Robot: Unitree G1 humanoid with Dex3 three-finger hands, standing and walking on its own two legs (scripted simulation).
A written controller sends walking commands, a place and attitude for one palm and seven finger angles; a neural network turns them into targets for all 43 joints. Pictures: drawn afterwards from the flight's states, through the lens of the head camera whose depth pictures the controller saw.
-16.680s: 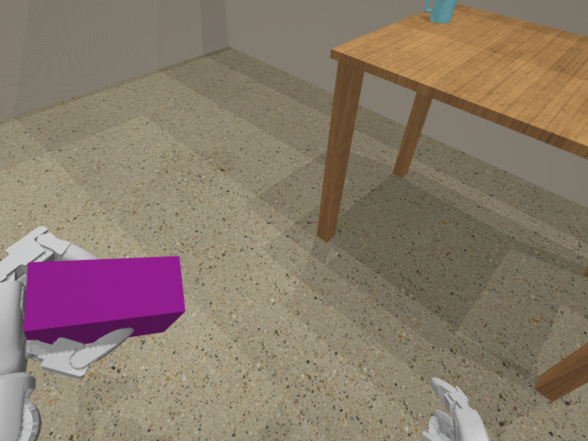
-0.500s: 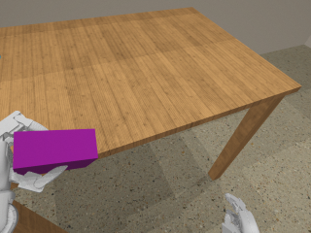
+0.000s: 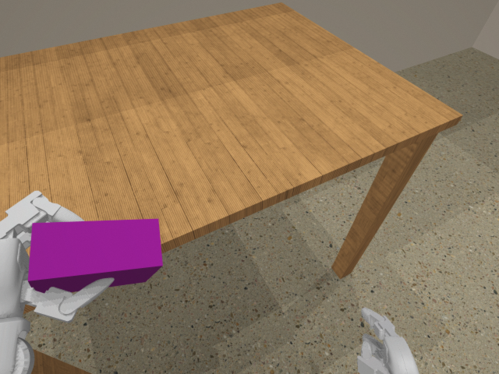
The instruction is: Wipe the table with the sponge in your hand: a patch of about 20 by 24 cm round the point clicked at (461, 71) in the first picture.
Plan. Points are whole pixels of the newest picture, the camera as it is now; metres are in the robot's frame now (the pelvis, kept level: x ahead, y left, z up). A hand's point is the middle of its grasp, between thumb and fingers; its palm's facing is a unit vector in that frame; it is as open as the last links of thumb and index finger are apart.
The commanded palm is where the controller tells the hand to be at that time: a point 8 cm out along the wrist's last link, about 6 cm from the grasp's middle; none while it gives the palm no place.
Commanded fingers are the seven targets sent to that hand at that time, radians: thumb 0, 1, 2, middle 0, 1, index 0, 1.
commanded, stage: come to a stop and stand still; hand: left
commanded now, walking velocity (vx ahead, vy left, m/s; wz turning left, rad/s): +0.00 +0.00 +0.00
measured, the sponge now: (117, 255) +0.24 +0.19 +0.13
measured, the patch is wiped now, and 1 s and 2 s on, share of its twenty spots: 0.00 0.00 0.00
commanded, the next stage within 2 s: look again from close up in 0.52 s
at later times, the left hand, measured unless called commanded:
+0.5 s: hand (49, 244) +0.23 +0.25 +0.16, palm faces +0.40 -0.86 -0.33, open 9.7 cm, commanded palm +0.16 +0.29 +0.18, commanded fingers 0.00 0.10 1.30 -1.20 -1.60 -1.20 -1.60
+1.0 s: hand (39, 246) +0.23 +0.26 +0.16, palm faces +0.40 -0.85 -0.35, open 9.7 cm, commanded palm +0.16 +0.30 +0.18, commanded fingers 0.00 0.10 1.30 -1.20 -1.60 -1.20 -1.60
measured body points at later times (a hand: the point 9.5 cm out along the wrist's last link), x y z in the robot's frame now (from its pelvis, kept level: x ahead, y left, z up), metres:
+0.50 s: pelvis +0.01 +0.00 +0.00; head +0.03 +0.02 +0.45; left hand +0.20 +0.30 +0.18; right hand +0.21 -0.21 -0.06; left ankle +0.01 +0.07 -0.74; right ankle +0.04 -0.11 -0.74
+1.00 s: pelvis +0.01 +0.01 +0.00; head +0.03 +0.02 +0.45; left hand +0.20 +0.31 +0.18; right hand +0.19 -0.20 -0.08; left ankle +0.01 +0.07 -0.74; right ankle +0.04 -0.11 -0.74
